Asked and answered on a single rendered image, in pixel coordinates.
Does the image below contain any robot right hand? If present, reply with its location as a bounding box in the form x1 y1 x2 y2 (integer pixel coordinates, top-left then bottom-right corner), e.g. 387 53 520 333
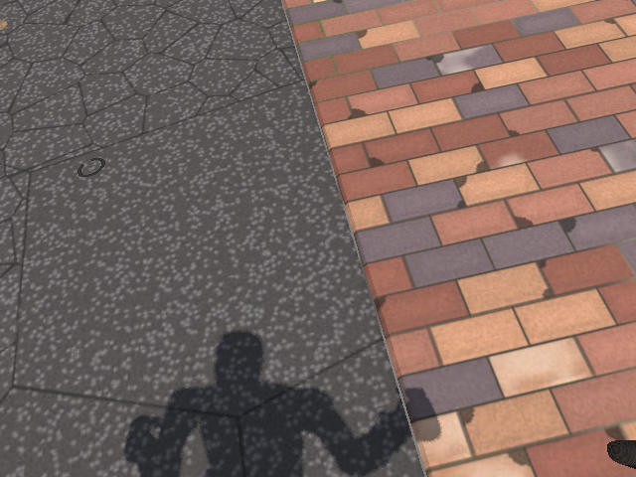
607 440 636 469

